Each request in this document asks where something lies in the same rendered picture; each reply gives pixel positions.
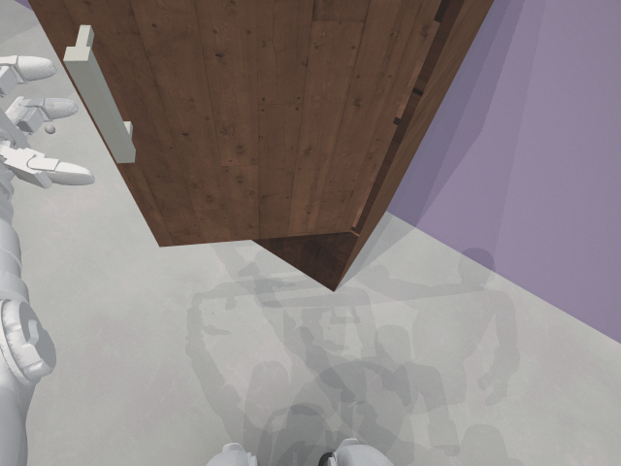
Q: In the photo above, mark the cupboard door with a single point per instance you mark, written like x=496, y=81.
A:
x=252, y=119

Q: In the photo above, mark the right robot shin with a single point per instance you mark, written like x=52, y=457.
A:
x=347, y=442

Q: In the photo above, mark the robot left hand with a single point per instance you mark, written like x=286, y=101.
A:
x=24, y=118

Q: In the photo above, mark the left robot upper arm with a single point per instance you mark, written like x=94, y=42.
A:
x=27, y=353

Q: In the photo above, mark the robot shin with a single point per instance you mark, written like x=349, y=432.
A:
x=347, y=442
x=233, y=446

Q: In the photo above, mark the handle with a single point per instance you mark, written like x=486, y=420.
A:
x=86, y=73

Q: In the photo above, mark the robot left forearm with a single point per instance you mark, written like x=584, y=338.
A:
x=11, y=285

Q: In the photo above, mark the left robot shin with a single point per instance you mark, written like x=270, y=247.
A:
x=233, y=446

